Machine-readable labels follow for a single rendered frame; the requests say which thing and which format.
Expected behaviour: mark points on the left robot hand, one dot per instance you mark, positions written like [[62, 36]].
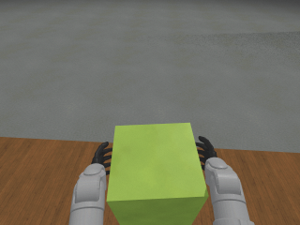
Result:
[[99, 156]]

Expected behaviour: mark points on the carton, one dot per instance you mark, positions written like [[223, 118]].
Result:
[[156, 177]]

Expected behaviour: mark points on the robot left forearm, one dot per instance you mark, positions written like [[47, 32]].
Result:
[[88, 197]]

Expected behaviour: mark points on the right robot hand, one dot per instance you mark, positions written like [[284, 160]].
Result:
[[208, 150]]

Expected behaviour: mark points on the robot right forearm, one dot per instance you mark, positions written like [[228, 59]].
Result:
[[227, 195]]

